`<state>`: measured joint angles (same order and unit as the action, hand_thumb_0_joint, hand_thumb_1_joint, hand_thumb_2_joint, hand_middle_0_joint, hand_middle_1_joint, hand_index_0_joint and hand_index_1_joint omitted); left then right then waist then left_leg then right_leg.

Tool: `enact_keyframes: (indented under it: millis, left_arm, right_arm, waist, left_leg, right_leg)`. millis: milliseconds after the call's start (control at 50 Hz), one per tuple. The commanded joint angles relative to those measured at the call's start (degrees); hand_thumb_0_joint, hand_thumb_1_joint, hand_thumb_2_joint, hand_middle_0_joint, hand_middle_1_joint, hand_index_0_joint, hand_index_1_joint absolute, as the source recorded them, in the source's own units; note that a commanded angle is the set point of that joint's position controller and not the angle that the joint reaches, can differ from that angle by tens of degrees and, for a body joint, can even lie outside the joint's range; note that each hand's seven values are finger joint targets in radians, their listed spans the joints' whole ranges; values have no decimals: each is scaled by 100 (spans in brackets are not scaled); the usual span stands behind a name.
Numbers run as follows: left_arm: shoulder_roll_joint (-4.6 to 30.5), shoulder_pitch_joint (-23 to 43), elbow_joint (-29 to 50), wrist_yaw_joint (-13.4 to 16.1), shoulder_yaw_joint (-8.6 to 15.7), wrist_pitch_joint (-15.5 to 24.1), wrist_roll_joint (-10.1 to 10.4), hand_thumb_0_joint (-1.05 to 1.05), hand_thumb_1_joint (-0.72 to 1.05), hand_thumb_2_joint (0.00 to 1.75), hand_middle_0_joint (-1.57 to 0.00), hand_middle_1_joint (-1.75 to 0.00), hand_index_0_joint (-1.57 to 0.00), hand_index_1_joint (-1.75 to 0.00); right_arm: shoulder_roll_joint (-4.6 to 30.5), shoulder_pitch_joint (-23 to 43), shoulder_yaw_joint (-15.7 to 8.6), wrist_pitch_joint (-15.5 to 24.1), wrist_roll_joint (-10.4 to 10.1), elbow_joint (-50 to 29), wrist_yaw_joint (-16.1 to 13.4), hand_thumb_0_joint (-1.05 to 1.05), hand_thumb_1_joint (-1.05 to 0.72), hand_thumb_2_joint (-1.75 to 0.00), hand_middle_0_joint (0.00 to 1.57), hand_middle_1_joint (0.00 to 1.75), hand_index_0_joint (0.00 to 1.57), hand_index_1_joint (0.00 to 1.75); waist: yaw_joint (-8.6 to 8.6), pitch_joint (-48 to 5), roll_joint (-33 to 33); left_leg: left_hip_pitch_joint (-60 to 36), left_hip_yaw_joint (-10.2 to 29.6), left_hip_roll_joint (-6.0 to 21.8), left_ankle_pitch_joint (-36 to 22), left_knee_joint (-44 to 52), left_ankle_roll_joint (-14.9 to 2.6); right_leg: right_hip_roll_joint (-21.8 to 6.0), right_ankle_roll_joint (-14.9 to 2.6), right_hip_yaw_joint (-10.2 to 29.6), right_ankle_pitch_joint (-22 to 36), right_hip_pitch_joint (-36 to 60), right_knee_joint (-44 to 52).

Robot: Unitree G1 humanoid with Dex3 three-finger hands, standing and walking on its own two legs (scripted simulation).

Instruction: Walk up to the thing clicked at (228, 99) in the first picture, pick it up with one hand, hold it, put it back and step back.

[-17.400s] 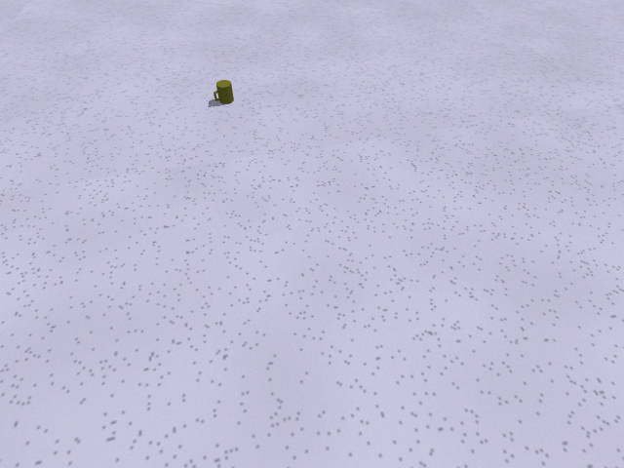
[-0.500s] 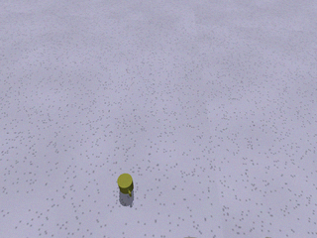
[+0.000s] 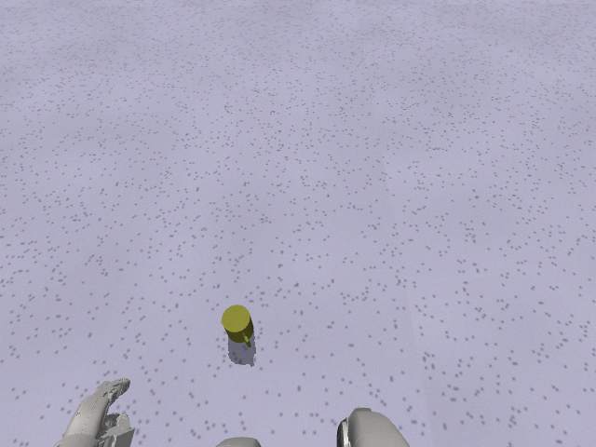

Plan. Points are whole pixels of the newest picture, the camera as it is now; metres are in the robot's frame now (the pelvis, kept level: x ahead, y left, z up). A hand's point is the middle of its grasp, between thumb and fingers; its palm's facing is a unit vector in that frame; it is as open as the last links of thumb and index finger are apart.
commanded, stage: walk up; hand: left
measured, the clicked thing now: (240, 328) +0.49 +0.20 -0.69
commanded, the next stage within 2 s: none
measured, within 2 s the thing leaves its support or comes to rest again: neither
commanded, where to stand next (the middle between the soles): +0.10 +0.00 m, yaw -3 degrees
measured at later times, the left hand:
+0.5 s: hand out of the picture +0.09 +0.25 -0.13, palm faces -0.06 -0.94 -0.33, open 7.4 cm
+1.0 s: hand (143, 420) +0.16 +0.23 -0.11, palm faces -0.11 -0.91 -0.40, open 7.4 cm
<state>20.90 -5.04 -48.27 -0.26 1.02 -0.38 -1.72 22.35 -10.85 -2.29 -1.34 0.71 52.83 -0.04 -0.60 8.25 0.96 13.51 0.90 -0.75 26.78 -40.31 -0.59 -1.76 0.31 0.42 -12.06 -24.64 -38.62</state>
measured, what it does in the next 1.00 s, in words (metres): lifts its left foot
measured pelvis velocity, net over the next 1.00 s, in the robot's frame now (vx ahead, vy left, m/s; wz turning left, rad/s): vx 0.07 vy -0.03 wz -0.08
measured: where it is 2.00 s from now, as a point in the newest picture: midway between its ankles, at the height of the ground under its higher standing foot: outside the picture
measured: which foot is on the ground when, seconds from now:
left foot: down 0.00-0.90, up 0.92-1.00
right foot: down 0.00-1.00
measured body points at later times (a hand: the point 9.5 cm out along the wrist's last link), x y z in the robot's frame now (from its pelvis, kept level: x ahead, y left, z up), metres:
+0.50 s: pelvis +0.01 +0.00 +0.02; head +0.01 +0.00 +0.47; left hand +0.09 +0.30 -0.11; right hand +0.08 -0.31 -0.10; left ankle -0.03 +0.12 -0.71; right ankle +0.04 -0.13 -0.71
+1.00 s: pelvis +0.07 -0.03 +0.02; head +0.09 -0.05 +0.47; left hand +0.17 +0.28 -0.09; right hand +0.08 -0.35 -0.11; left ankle +0.01 +0.12 -0.66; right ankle +0.07 -0.14 -0.71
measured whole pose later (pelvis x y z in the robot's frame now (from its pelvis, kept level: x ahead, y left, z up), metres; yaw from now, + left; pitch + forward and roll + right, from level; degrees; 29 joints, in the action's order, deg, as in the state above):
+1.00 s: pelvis +0.07 -0.03 +0.02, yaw -5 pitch -3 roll +1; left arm 20.7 -10.7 -57.0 -0.3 1.4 3.6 -0.8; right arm 23.2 -13.2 -2.8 -0.9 0.4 57.5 0.2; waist -0.5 6.8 2.0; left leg 14.2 3.9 -1.0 30.2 -52.2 -1.0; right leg -0.2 -1.4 -0.3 -14.6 -11.0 -28.8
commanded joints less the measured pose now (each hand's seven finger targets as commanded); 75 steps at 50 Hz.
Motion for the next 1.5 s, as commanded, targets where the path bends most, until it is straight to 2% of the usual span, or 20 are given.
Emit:
enact_keyframes:
  millis: [0, 20, 100, 180, 220, 260, 640, 700, 760, 820, 840, 880, 980, 1060, 1140, 1180, 1240, 1320, 1420, 1480]
  left_arm:
    - [1005, 51, 218, 49, 333, -59, 187, 0, 90, 90, -20, -30, -20, -30]
    - [1375, 338, 105, 109, 502, -50, 108, 0, 90, 90, -20, -30, -20, -30]
    - [1115, 18, -176, 44, 415, 66, 221, 0, 90, 90, -20, -30, -20, -30]
    - [1215, -135, -455, 56, 395, 194, 84, 0, 90, 90, -20, -30, -20, -30]
    - [1400, 115, -427, 25, 348, 206, 117, 0, 90, 90, -20, -30, -20, -30]
    - [1235, 265, -495, -33, 248, 157, 121, 0, 90, 90, -20, -30, -20, -30]
    - [1075, 136, -1151, 38, 175, 244, 167, 0, 90, 90, -20, -30, -20, -30]
    - [1195, 321, -869, -102, 301, 205, 31, 0, 90, 90, -20, -30, -20, -30]
    - [1199, 315, -606, -158, 337, 289, 8, 0, 90, 90, -20, -30, -20, -30]
    - [975, -483, -843, -127, 367, 464, 48, 0, 90, 90, -20, -30, -20, -30]
    - [1268, -939, -962, -43, 429, 499, 47, 0, 90, 90, -20, -30, -20, -30]
    - [1988, -1081, -783, 60, 551, 520, 60, 0, 90, 90, -20, -30, -20, -30]
    - [1301, -230, -390, 197, 310, 439, 137, 0, 90, 90, -20, -30, -20, -30]
    - [1410, -28, -134, 244, 376, 176, 159, 0, 90, 90, -20, -30, -20, -30]
    - [1462, 177, 146, 236, 409, -47, 187, 0, 90, 90, -20, -30, -20, -30]
    - [1417, 292, 196, 240, 407, -128, 263, 0, 90, 90, -20, -30, -20, -30]
    - [1123, -55, 176, 345, 417, -310, 365, 0, 90, 90, -20, -30, -20, -30]
    - [1219, -322, -38, 300, 466, -363, 326, 0, 90, 90, -20, -30, -20, -30]
    - [1120, -116, -7, 103, 468, -158, 129, 0, 90, 90, -20, -30, -20, -30]
    - [1072, -594, -332, 74, 477, -34, 95, 0, 90, 90, -20, -30, -20, -30]
  right_arm:
    - [1711, 84, -419, 251, 181, -231, -96, 0, -90, -90, 20, 30, 20, 30]
    - [1924, 425, -450, 286, 102, -295, -77, 0, -90, -90, 20, 30, 20, 30]
    - [1325, 452, -286, 420, 93, -184, -104, 0, -90, -90, 20, 30, 20, 30]
    - [1126, 140, -208, 301, -21, -131, -60, 0, -90, -90, 20, 30, 20, 30]
    - [999, -50, -182, 281, -13, -3, -75, 0, -90, -90, 20, 30, 20, 30]
    - [1151, 267, -219, 303, 54, 59, -47, 0, -90, -90, 20, 30, 20, 30]
    - [1077, 584, -165, 400, -18, 490, -50, 0, -90, -90, 20, 30, 20, 30]
    - [1536, -69, -423, 435, 65, 404, 23, 0, -90, -90, 20, 30, 20, 30]
    - [1614, 45, -508, 500, 123, 160, 33, 0, -90, -90, 20, 30, 20, 30]
    - [1204, 369, -345, 432, 38, -41, 80, 0, -90, -90, 20, 30, 20, 30]
    - [905, 414, -232, 381, -70, -143, 74, 0, -90, -90, 20, 30, 20, 30]
    - [842, 167, -193, 254, -72, -234, -31, 0, -90, -90, 20, 30, 20, 30]
    - [873, -334, -227, 132, -133, 89, -37, 0, -90, -90, 20, 30, 20, 30]
    - [948, -354, -226, 44, -127, 118, -144, 0, -90, -90, 20, 30, 20, 30]
    - [1033, -483, -311, 8, -68, -16, -174, 0, -90, -90, 20, 30, 20, 30]
    - [1090, -607, -382, 68, -4, -2, -153, 0, -90, -90, 20, 30, 20, 30]
    - [1943, -303, -587, 108, 28, -355, -133, 0, -90, -90, 20, 30, 20, 30]
    - [1332, 526, -467, 87, 48, -687, -253, 0, -90, -90, 20, 30, 20, 30]
    - [1370, -174, -462, 236, 112, -506, -184, 0, -90, -90, 20, 30, 20, 30]
    - [1438, 333, -400, 159, 180, -596, -67, 0, -90, -90, 20, 30, 20, 30]
  waist:
    - [123, -558, 649]
    - [6, -257, 689]
    - [194, -612, 696]
    - [84, -1104, 302]
    - [-34, -1057, -184]
    - [-11, -656, -12]
    - [38, -1024, -81]
    - [-256, -443, 520]
    - [-113, 409, 454]
    - [273, -344, 369]
    - [452, -788, -313]
    - [405, -900, -998]
    - [-53, -842, -731]
    - [10, -788, -1277]
    - [-107, -1150, -1157]
    - [-230, -1298, -589]
    - [-209, -1491, 1101]
    - [198, -1117, 720]
    - [-208, -1566, 530]
    - [23, -1164, 844]
  left_leg:
    - [40, 2477, 1685, -211, 2526, -724]
    - [957, 2672, 2205, -812, 2452, -1258]
    - [-283, 856, 1272, -3651, 1426, -792]
    - [-48, 391, 767, -2905, 903, -284]
    - [-23, 312, 441, -246, 1435, -165]
    - [-153, 528, 565, 228, 1923, -277]
    - [-1015, 77, 804, -2515, 2271, -143]
    - [-1555, 1143, 1503, 1086, 2928, -942]
    - [-1172, 1460, 2162, -497, 2915, -1372]
    - [-723, -127, 1016, -3359, 1231, -570]
    - [-78, -414, 591, -3003, 240, -204]
    - [879, 245, -35, 849, -1242, -60]
    - [541, 665, 144, 112, -1258, 21]
    - [576, 49, -79, -207, -958, 135]
    - [351, -41, -15, -618, -203, -2]
    - [-179, -96, 19, -2764, 1040, -67]
    - [-437, 2540, 2241, -6557, 1523, -1586]
    - [-198, 1366, 1566, -5184, 1246, -1329]
    - [-1235, 1507, 1474, -2336, 1362, -1188]
    - [-38, 1277, 1366, -1041, 1559, -1065]
  right_leg:
    - [249, -161, 558, -1041, -337, -87]
    - [169, -145, 606, -1770, 333, -833]
    - [212, -216, 338, -1093, 556, -198]
    - [-48, -453, 653, 1300, 2193, 1272]
    - [-692, -795, 1443, 13, 1588, 1312]
    - [-416, -528, 1222, -964, 965, 1520]
    - [-319, -273, 790, 1836, 1651, 1610]
    - [272, -266, 160, -1265, -134, 360]
    - [-254, -234, 335, -1473, -665, -53]
    - [180, -311, -127, 281, 1481, 1726]
    - [-311, -387, 606, 1828, 2488, 1851]
    - [-2034, -1468, 2847, 2562, 2645, 2037]
    - [-1247, -1126, 864, 3994, 1933, 1656]
    - [-1213, -1158, 572, 4916, 1684, 1140]
    - [-1243, -1117, 613, 4038, 1483, 419]
    - [-916, -740, 440, 2875, 1254, -292]
    - [782, -173, 693, -2940, 350, -2957]
    - [568, -124, 975, -2153, -111, -3797]
    - [341, 17, 574, -2107, 179, -1221]
    - [340, -98, 65, -1853, 1299, 559]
